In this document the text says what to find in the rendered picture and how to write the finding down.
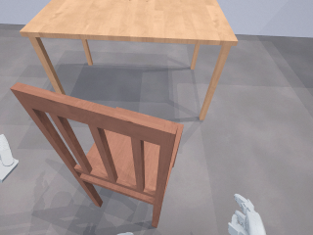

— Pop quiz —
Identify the left robot hand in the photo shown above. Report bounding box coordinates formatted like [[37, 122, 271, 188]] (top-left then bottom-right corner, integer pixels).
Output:
[[0, 134, 19, 183]]

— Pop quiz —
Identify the right robot hand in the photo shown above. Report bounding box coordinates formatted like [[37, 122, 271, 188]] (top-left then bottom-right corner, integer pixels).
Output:
[[228, 193, 266, 235]]

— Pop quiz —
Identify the chair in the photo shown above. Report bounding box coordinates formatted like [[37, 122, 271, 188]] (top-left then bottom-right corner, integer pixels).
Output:
[[10, 82, 184, 228]]

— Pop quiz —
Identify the table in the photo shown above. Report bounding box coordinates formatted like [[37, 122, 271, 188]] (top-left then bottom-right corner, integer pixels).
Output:
[[20, 0, 239, 120]]

